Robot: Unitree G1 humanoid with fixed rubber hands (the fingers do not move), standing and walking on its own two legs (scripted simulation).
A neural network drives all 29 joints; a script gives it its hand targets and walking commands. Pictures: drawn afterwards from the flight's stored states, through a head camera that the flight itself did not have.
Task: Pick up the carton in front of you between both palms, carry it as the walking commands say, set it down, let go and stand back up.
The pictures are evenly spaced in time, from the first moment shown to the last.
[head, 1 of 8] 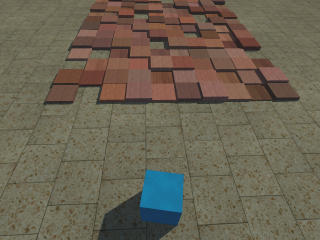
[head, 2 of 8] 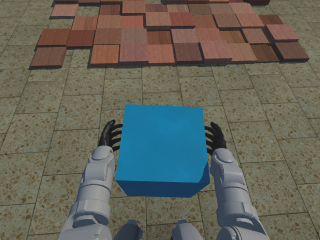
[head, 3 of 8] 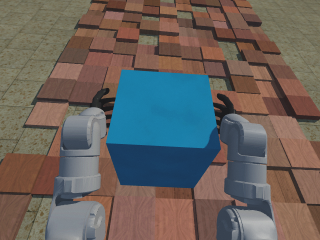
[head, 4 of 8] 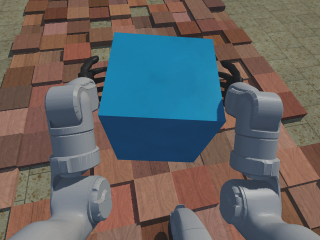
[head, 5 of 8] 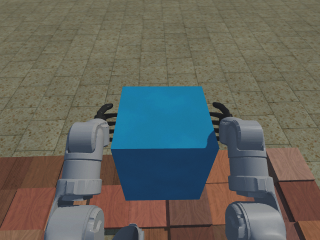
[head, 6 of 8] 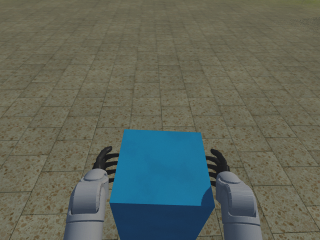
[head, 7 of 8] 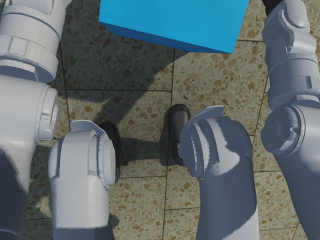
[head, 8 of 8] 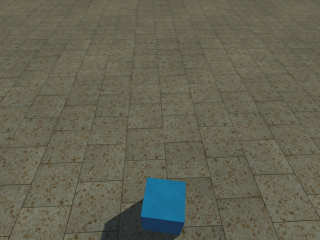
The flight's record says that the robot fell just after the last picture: no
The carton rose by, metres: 0.80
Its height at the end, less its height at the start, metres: +0.00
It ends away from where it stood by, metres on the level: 6.43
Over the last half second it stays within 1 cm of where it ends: yes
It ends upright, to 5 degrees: yes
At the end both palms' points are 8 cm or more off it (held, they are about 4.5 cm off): yes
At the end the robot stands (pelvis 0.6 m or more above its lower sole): yes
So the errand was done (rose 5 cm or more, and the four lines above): yes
